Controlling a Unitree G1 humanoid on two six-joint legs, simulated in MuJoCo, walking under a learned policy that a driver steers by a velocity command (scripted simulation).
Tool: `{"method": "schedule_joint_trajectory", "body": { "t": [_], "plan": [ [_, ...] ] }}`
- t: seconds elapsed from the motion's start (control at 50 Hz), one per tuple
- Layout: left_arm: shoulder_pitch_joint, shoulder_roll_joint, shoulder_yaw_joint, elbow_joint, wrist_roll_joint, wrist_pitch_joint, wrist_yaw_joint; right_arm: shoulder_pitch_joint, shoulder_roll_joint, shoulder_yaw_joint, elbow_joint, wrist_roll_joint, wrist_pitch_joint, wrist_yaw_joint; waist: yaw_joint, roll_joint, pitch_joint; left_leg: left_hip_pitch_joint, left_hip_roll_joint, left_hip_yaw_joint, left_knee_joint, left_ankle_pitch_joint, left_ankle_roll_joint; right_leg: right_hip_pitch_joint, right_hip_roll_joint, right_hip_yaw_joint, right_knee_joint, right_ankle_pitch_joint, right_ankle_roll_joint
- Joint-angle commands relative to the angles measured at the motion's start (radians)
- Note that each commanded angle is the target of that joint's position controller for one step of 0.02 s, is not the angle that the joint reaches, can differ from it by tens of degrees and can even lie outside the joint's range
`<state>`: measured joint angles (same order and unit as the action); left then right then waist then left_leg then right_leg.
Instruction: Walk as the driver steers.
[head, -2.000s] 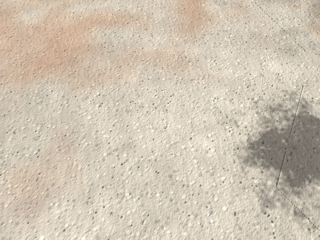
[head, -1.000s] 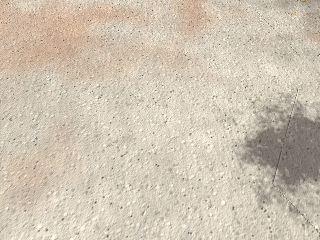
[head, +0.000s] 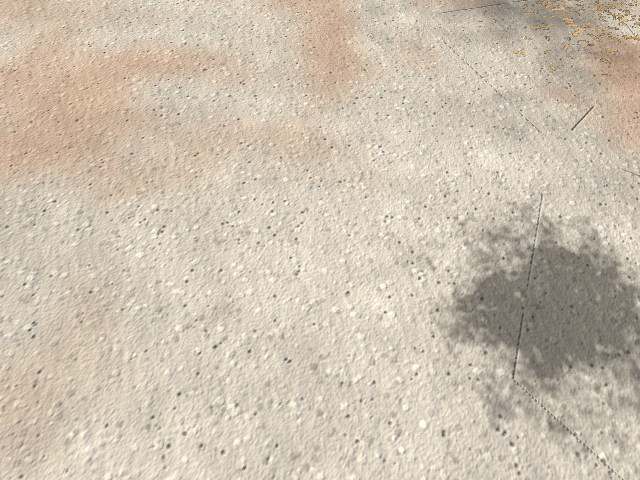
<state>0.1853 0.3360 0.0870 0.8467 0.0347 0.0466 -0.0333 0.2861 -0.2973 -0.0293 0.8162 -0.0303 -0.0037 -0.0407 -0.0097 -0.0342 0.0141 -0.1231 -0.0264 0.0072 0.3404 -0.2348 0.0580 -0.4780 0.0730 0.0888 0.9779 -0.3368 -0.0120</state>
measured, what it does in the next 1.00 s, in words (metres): walks ahead: right foot, then left foot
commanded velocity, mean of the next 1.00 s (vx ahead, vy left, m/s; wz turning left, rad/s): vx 0.44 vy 0.00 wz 0.04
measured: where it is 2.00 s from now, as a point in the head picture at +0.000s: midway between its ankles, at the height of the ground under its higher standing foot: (314, 295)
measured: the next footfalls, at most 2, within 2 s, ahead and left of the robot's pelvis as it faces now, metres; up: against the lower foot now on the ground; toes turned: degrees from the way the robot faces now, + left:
right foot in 0.38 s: +0.26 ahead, -0.17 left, +0.00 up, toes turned -14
left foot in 0.92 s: +0.57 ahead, -0.05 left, +0.00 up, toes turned +9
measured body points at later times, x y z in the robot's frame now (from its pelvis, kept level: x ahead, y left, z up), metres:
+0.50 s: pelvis +0.20 -0.09 -0.01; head +0.23 -0.11 +0.43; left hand +0.39 +0.12 -0.13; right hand +0.11 -0.33 -0.16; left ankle +0.09 +0.07 -0.65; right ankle +0.22 -0.16 -0.75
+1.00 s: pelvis +0.46 -0.09 -0.03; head +0.50 -0.09 +0.42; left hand +0.45 +0.16 -0.17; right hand +0.63 -0.34 -0.15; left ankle +0.52 -0.05 -0.75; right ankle +0.29 -0.21 -0.64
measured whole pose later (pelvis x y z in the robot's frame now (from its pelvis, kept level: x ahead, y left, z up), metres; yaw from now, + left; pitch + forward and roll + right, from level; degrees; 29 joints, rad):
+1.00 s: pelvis +0.46 -0.09 -0.03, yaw +7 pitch +0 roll +0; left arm 0.33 0.22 0.03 0.92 0.02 -0.06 0.01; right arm 0.13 -0.26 -0.06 0.84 -0.02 -0.02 0.03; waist 0.01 0.00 0.07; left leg -0.40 -0.11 0.10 0.62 -0.23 0.17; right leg -0.22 -0.03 -0.09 1.21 -0.43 -0.02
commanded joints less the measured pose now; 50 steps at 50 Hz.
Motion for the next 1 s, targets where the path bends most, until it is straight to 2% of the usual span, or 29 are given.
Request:
{"method": "schedule_joint_trajectory", "body": {
  "t": [0.02, 0.08, 0.16, 0.22, 0.28, 0.3, 0.32, 0.34, 0.36, 0.38, 0.4, 0.42, 0.44, 0.46, 0.48, 0.5, 0.52, 0.58, 0.64, 0.7, 0.78, 0.84, 0.88, 0.9, 0.92, 0.94, 0.96, 0.98, 1.0],
  "plan": [
    [-0.047, 0.067, 0.009, -0.058, 0.007, -0.017, -0.028, 0.002, -0.132, -0.031, -0.052, 0.004, -0.043, 0.004, -0.015, 0.135, 0.065, 0.116, 0.250, -0.227, -0.235, -0.211, 0.093, -0.238, -0.059, -0.006, 0.104, 0.063, 0.014],
    [-0.113, 0.054, 0.003, -0.085, 0.005, -0.020, -0.043, 0.092, -0.133, -0.038, -0.016, 0.004, -0.060, 0.016, -0.054, 0.131, 0.078, 0.197, 0.273, -0.174, -0.231, -0.129, 0.099, -0.305, -0.072, -0.010, 0.056, 0.102, 0.028],
    [-0.187, 0.032, -0.007, -0.120, 0.006, -0.026, -0.054, 0.139, -0.118, -0.038, 0.014, 0.002, -0.070, 0.023, -0.076, 0.132, 0.108, 0.225, 0.296, -0.097, -0.227, -0.013, 0.108, -0.338, -0.094, -0.040, -0.039, 0.137, 0.029],
    [-0.252, 0.004, -0.023, -0.158, 0.006, -0.035, -0.065, 0.150, -0.106, -0.035, 0.034, 0.000, -0.077, 0.027, -0.083, 0.139, 0.124, 0.203, 0.295, -0.010, -0.200, 0.142, 0.104, -0.292, -0.109, -0.102, -0.147, 0.159, 0.010],
    [-0.296, -0.015, -0.039, -0.190, 0.009, -0.043, -0.065, 0.188, -0.104, -0.032, 0.071, -0.001, -0.079, 0.031, -0.083, 0.155, 0.127, 0.177, 0.299, 0.044, -0.161, 0.318, 0.097, -0.176, -0.087, -0.168, -0.284, 0.110, -0.037],
    [-0.283, -0.021, -0.042, -0.187, 0.012, -0.046, -0.059, 0.200, -0.105, -0.029, 0.087, 0.001, -0.076, 0.032, -0.074, 0.161, 0.121, 0.158, 0.300, 0.054, -0.142, 0.406, 0.096, -0.103, -0.068, -0.187, -0.329, 0.088, -0.061],
    [-0.243, -0.021, -0.042, -0.174, 0.013, -0.050, -0.049, 0.205, -0.111, -0.027, 0.103, 0.005, -0.073, 0.034, -0.046, 0.168, 0.101, 0.137, 0.302, 0.063, -0.095, 0.587, 0.096, 0.001, -0.037, -0.208, -0.364, 0.069, -0.088],
    [-0.155, -0.008, -0.034, -0.146, 0.012, -0.057, -0.036, 0.203, -0.121, -0.026, 0.118, 0.011, -0.070, 0.036, 0.006, 0.162, 0.052, 0.129, 0.295, 0.078, 0.020, 0.809, 0.094, 0.134, 0.000, -0.222, -0.401, 0.071, -0.114],
    [0.017, 0.011, -0.023, -0.086, 0.017, -0.070, -0.020, 0.188, -0.128, -0.023, 0.127, 0.023, -0.066, 0.037, 0.093, 0.131, -0.045, 0.076, 0.261, 0.112, 0.207, 0.881, 0.074, 0.357, 0.024, -0.227, -0.485, 0.146, -0.139],
    [0.190, 0.072, -0.001, -0.032, 0.034, -0.081, -0.001, 0.172, -0.109, -0.013, 0.110, 0.032, -0.069, 0.041, 0.165, 0.091, -0.157, -0.114, 0.220, 0.118, 0.438, 0.649, 0.050, 0.640, -0.092, -0.104, -0.505, 0.107, -0.165],
    [0.284, 0.181, 0.020, -0.026, 0.043, -0.088, 0.019, 0.202, 0.031, 0.019, 0.048, 0.047, -0.071, 0.059, 0.150, -0.169, -0.315, -0.458, 0.068, 0.122, 0.813, -0.201, 0.001, 0.928, -0.484, 0.407, -0.587, -0.025, -0.254],
    [0.282, 0.201, 0.028, -0.027, 0.007, -0.083, 0.027, 0.160, -0.094, -0.021, 0.062, 0.041, -0.068, 0.043, 0.175, -0.068, -0.329, -0.485, 0.006, -0.081, 0.969, -0.261, 0.016, 0.807, -0.523, 0.567, -0.686, 0.061, -0.273],
    [0.175, 0.154, 0.013, -0.021, -0.004, -0.083, 0.032, 0.113, -0.098, -0.031, 0.047, 0.043, -0.067, 0.041, 0.107, -0.038, -0.160, -0.517, 0.061, -0.111, 0.966, -0.168, 0.028, 0.669, -0.470, 0.359, -0.692, 0.114, -0.238],
    [0.100, 0.075, -0.007, -0.028, -0.007, -0.093, 0.028, 0.113, -0.067, -0.022, 0.057, 0.040, -0.072, 0.045, 0.065, -0.024, -0.059, -0.489, 0.102, -0.081, 0.900, -0.102, 0.030, 0.533, -0.417, 0.232, -0.731, 0.189, -0.205],
    [0.052, 0.024, -0.021, -0.031, -0.006, -0.105, 0.026, 0.127, -0.046, -0.024, 0.081, 0.032, -0.062, 0.046, 0.032, -0.020, -0.014, -0.449, 0.122, -0.072, 0.849, -0.065, 0.027, 0.458, -0.366, 0.138, -0.761, 0.227, -0.161],
    [0.037, -0.007, -0.031, -0.025, -0.010, -0.114, 0.029, 0.158, -0.029, -0.022, 0.100, 0.012, -0.045, 0.051, 0.006, -0.048, 0.007, -0.404, 0.131, -0.065, 0.823, -0.045, 0.017, 0.397, -0.328, 0.066, -0.785, 0.267, -0.139],
    [0.043, -0.021, -0.036, -0.019, -0.009, -0.125, 0.030, 0.178, -0.013, -0.022, 0.114, 0.005, -0.031, 0.060, -0.005, -0.051, 0.007, -0.378, 0.126, -0.062, 0.822, -0.030, 0.012, 0.372, -0.316, 0.022, -0.800, 0.303, -0.132],
    [0.093, -0.007, -0.032, 0.013, -0.017, -0.154, 0.031, 0.127, 0.010, -0.030, 0.098, 0.006, -0.012, 0.077, -0.022, -0.039, 0.040, -0.450, 0.122, -0.050, 0.806, 0.031, 0.004, 0.371, -0.303, -0.074, -0.832, 0.418, -0.118],
    [0.138, -0.026, -0.036, 0.032, -0.016, -0.158, 0.037, 0.010, 0.017, -0.032, 0.058, 0.005, -0.007, 0.087, -0.007, -0.045, 0.076, -0.563, 0.129, -0.031, 0.756, 0.132, -0.007, 0.395, -0.291, -0.151, -0.851, 0.454, -0.110],
    [0.170, -0.033, -0.042, 0.052, -0.015, -0.157, 0.044, -0.106, 0.035, -0.021, 0.015, 0.004, -0.014, 0.097, 0.007, -0.030, 0.101, -0.578, 0.114, 0.011, 0.590, 0.223, -0.012, 0.411, -0.275, -0.224, -0.842, 0.546, -0.103],
    [0.233, -0.004, -0.041, 0.086, -0.016, -0.150, 0.059, -0.245, 0.049, -0.003, -0.043, -0.003, -0.017, 0.109, 0.039, -0.021, 0.118, -0.531, 0.084, 0.104, 0.373, 0.237, 0.017, 0.497, -0.303, -0.282, -0.819, 0.696, -0.095],
    [0.240, 0.035, -0.035, 0.098, -0.012, -0.137, 0.073, -0.220, 0.023, -0.010, -0.050, -0.004, -0.014, 0.102, 0.010, -0.043, 0.067, -0.425, 0.010, 0.161, 0.312, 0.128, 0.073, 0.593, -0.322, -0.327, -0.679, 1.068, -0.077],
    [0.218, 0.071, -0.025, 0.092, -0.005, -0.120, 0.080, -0.099, -0.010, -0.026, -0.022, -0.006, -0.014, 0.093, -0.052, -0.069, -0.014, -0.282, -0.049, 0.171, 0.299, 0.018, 0.125, 0.610, -0.336, -0.340, -0.461, 1.247, -0.081],
    [0.211, 0.083, -0.021, 0.083, -0.002, -0.111, 0.077, -0.002, -0.040, -0.041, 0.006, -0.008, -0.020, 0.087, -0.092, -0.065, -0.074, -0.157, -0.072, 0.149, 0.256, -0.020, 0.155, 0.569, -0.339, -0.333, -0.290, 1.172, -0.090],
    [0.186, 0.089, -0.018, 0.067, -0.006, -0.108, 0.068, 0.137, -0.087, -0.066, 0.046, -0.019, -0.027, 0.074, -0.167, -0.008, -0.140, 0.055, -0.046, 0.069, 0.153, -0.021, 0.198, 0.426, -0.309, -0.345, -0.025, 0.939, -0.072],
    [0.221, -0.023, -0.040, 0.018, -0.011, -0.115, 0.053, 0.153, -0.197, -0.096, 0.046, -0.021, -0.023, 0.058, -0.110, 0.187, -0.207, 0.313, 0.238, -0.332, 0.139, -0.033, 0.295, 0.080, -0.180, -0.333, 0.320, 0.117, -0.031],
    [0.167, 0.008, -0.031, -0.049, -0.022, -0.125, 0.041, 0.141, -0.242, -0.107, 0.028, 0.008, -0.015, 0.063, -0.099, 0.210, -0.280, 0.441, 0.372, -0.800, -0.020, -0.019, 0.433, -0.202, -0.009, -0.128, 0.539, -0.216, -0.004],
    [0.065, 0.027, -0.031, -0.068, -0.014, -0.140, 0.036, 0.105, -0.202, -0.100, 0.036, 0.023, -0.011, 0.055, -0.100, 0.079, -0.139, 0.351, 0.350, -0.649, -0.067, -0.007, 0.384, -0.303, -0.097, -0.034, 0.500, -0.096, -0.015],
    [0.061, 0.026, -0.035, -0.074, -0.023, -0.153, 0.034, 0.057, -0.151, -0.089, 0.035, 0.027, -0.014, 0.049, -0.061, 0.032, -0.041, 0.208, 0.321, -0.536, -0.088, 0.076, 0.339, -0.271, -0.135, -0.045, 0.407, -0.009, -0.015]
  ]
}}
